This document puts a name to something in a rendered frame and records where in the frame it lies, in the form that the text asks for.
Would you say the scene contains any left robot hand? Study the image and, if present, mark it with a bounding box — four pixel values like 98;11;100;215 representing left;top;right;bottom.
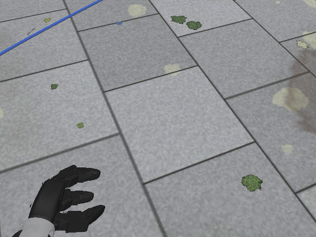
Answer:
28;165;106;233

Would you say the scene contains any robot left forearm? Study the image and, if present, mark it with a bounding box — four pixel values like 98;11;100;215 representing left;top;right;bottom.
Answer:
12;217;55;237

